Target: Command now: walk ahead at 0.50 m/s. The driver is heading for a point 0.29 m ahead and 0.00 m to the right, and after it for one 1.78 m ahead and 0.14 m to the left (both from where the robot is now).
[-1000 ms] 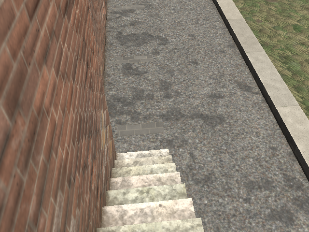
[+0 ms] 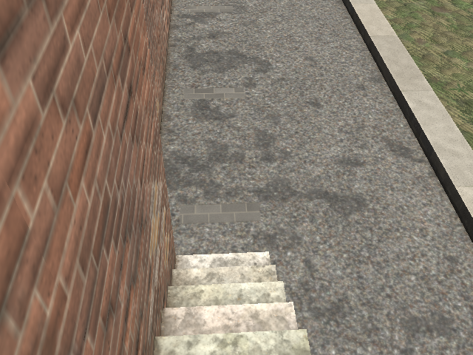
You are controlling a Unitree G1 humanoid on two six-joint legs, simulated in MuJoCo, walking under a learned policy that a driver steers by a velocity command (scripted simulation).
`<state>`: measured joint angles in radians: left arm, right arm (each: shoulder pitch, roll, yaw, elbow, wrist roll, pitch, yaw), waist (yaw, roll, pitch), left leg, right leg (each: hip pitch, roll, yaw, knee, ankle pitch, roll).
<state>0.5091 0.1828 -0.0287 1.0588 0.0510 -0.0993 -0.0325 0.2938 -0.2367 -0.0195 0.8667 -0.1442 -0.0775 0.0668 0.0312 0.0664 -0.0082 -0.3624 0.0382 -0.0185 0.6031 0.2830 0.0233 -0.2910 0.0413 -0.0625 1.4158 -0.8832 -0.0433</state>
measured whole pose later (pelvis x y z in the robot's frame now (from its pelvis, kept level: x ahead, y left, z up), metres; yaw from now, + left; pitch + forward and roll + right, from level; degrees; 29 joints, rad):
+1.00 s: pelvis +0.49 +0.06 -0.42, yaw -1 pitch +0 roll -5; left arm 0.52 0.23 -0.04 1.02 0.06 -0.08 -0.05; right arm 0.24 -0.25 -0.01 0.82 -0.14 -0.09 0.10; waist 0.07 0.11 -0.05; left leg -0.21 0.06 -0.01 0.33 0.01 0.06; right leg -0.40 0.07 -0.01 1.60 -0.86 -0.04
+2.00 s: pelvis +0.97 +0.10 -0.80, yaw +1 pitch -1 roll -5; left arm 0.52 0.23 -0.02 1.03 0.08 -0.09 -0.04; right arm 0.25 -0.25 -0.02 0.86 -0.14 -0.08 0.11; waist 0.06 0.11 -0.03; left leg -0.25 0.06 -0.01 0.39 0.05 0.06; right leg -0.39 0.03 -0.02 1.58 -0.90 -0.03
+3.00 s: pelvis +1.47 +0.13 -1.19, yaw +0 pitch +0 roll -5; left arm 0.54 0.21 -0.06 1.08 0.08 -0.09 -0.05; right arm 0.26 -0.25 0.01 0.91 -0.12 -0.09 0.12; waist 0.04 0.05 -0.06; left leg -0.27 0.07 -0.01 0.41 0.09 0.05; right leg -0.37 0.06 -0.06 1.55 -0.87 -0.08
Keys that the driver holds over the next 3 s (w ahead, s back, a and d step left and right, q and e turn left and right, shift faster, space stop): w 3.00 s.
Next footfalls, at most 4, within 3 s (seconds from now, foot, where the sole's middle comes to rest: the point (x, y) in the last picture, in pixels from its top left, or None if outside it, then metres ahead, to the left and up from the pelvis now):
0.48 right None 0.35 -0.08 -1.02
0.98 left None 0.56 0.14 -1.21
1.48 right None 0.85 -0.06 -1.41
1.98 left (206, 329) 1.06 0.19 -1.60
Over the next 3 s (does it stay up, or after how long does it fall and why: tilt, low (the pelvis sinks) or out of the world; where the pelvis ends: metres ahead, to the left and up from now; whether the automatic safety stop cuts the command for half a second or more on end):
stays up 1.47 0.13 -1.19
